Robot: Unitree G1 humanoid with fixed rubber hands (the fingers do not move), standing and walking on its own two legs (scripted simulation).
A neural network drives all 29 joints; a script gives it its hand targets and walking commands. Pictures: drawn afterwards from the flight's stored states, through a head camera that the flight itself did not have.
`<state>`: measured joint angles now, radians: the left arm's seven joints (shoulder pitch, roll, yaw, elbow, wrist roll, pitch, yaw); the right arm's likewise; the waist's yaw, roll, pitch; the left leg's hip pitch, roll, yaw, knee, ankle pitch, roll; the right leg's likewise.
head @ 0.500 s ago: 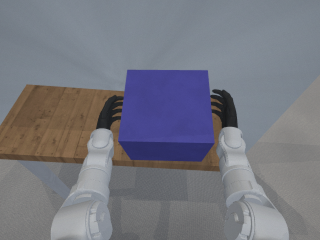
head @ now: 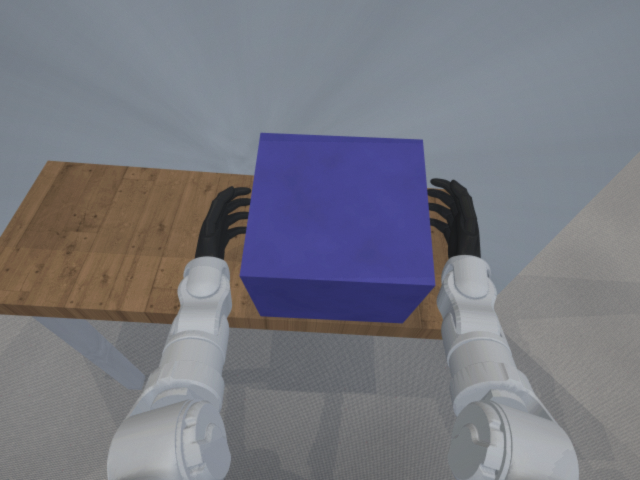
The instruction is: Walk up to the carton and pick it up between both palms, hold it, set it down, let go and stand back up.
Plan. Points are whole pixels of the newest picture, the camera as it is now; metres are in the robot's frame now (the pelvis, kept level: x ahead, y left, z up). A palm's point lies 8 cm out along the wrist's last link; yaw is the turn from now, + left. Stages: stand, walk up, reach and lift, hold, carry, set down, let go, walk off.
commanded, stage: set down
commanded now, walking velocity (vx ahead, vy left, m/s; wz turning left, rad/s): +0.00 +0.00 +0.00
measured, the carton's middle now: (336, 234) +0.45 +0.00 -0.01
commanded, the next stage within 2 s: none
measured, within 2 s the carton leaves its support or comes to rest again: rests again in 0.56 s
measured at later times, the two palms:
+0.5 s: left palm (212, 252) +0.40 +0.18 -0.01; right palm (438, 251) +0.42 -0.14 +0.02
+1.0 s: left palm (200, 267) +0.38 +0.19 -0.02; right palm (437, 262) +0.41 -0.14 +0.00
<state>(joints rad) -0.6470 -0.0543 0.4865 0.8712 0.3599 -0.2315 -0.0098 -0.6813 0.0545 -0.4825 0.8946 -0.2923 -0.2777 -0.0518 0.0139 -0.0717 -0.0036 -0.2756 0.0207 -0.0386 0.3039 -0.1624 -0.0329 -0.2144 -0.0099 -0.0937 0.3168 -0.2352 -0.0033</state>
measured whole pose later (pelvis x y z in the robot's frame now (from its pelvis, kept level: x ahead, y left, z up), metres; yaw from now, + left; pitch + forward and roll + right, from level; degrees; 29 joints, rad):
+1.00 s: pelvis -0.01 +0.00 -0.01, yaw -1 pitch +24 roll +0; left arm -0.75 0.12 0.47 1.26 0.15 -0.44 0.04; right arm -0.83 -0.06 -0.15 1.29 -0.09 -0.55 -0.15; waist 0.01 0.01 -0.19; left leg -0.69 0.03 -0.04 0.41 -0.13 -0.03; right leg -0.63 0.00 -0.09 0.43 -0.21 -0.01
